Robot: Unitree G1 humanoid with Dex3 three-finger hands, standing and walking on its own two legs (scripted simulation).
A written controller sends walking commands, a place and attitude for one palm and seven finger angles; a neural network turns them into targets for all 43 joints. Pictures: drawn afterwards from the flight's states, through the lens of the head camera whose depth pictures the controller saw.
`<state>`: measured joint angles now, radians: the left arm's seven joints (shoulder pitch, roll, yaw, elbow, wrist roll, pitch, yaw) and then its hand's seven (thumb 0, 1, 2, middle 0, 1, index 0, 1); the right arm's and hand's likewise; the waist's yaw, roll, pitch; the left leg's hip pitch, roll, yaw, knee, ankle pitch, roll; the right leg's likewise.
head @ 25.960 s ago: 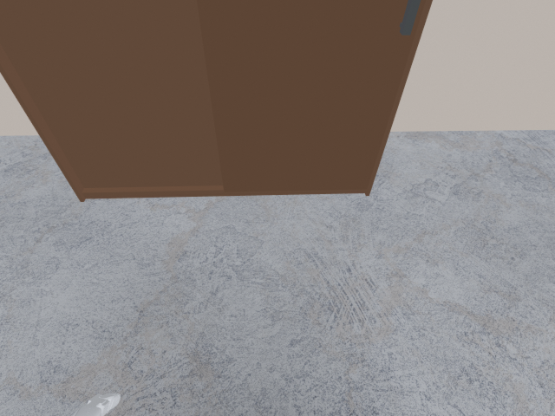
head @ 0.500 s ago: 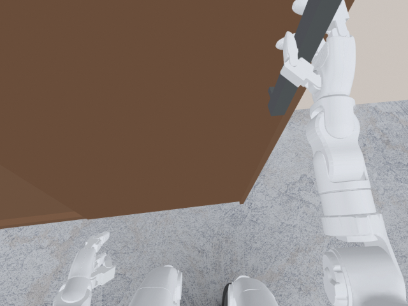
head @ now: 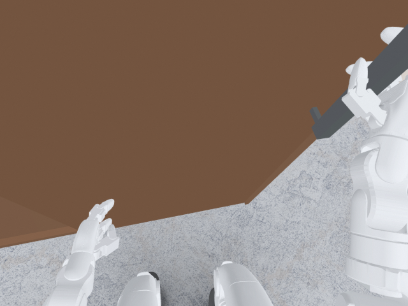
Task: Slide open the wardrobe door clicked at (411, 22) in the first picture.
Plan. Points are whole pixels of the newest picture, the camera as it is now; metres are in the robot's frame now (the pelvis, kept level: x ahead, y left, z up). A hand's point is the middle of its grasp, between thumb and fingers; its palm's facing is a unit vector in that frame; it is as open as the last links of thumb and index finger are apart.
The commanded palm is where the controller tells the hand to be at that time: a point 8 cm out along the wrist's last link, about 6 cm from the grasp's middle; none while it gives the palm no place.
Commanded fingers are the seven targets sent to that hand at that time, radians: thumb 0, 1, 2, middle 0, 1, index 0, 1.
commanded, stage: step sideways, sliding the door along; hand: right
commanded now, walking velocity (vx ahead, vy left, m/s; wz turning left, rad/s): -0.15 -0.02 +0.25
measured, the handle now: (366, 69) +0.42 -0.23 +0.20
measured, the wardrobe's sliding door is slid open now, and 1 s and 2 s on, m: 0.02 0.19 0.32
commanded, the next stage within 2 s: none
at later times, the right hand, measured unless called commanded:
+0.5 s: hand (308, 102) +0.36 -0.13 +0.20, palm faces +0.06 +1.00 +0.02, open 7.2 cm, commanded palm +0.34 -0.12 +0.18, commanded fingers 0.00 -0.90 -0.90 0.45 1.40 0.45 1.40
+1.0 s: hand (246, 106) +0.35 -0.05 +0.20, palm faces +0.07 +1.00 -0.04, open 6.9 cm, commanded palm +0.32 -0.06 +0.19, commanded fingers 0.00 -0.90 -0.90 0.45 1.40 0.45 1.40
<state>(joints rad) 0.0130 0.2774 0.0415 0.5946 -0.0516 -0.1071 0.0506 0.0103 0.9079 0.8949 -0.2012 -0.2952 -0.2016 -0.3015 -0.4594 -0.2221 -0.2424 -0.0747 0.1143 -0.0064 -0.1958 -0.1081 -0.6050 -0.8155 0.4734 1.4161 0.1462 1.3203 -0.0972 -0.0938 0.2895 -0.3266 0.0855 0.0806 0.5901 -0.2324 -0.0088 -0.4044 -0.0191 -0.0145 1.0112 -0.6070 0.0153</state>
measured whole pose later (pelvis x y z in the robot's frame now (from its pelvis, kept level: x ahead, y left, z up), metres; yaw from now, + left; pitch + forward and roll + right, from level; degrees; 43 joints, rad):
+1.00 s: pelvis +0.03 +0.05 +0.01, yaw +8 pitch +0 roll -3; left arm 0.05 0.21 0.00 0.54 -0.01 -0.05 -0.02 0.01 0.91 0.90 -0.20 -0.29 -0.23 -0.32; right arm -0.05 -0.13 -0.05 -0.44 0.04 -0.07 -0.17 -0.03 -0.66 -0.79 0.47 1.41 0.22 1.21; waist -0.05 0.05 0.18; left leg -0.36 -0.04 0.07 0.44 -0.08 0.12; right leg -0.32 0.00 -0.02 0.78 -0.53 0.03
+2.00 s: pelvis -0.08 +0.27 -0.01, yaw +6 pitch -3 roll +4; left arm 0.08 0.19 0.00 0.59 -0.06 -0.06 -0.01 0.01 0.90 0.89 -0.20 -0.30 -0.20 -0.30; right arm -0.53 -0.29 -0.21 0.08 0.09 -0.02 -0.16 -0.06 -0.63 -0.82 0.45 1.40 0.16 1.22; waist -0.11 -0.11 0.25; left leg -0.21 0.00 0.10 0.58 -0.30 -0.02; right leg -0.29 -0.27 0.07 0.72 -0.37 0.05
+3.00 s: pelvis -0.10 +0.45 +0.02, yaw +9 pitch -2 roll +7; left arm 0.14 0.15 0.01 0.56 -0.01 -0.09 -0.04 0.01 0.90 0.89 -0.20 -0.30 -0.20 -0.30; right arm -0.37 -0.16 -0.03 -0.14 0.04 -0.07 -0.12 -0.01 -0.68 -0.74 0.45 1.40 0.15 1.20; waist -0.13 -0.04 0.23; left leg -0.44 0.03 0.03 0.96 -0.37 -0.04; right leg -0.18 -0.27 -0.11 0.46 -0.24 0.07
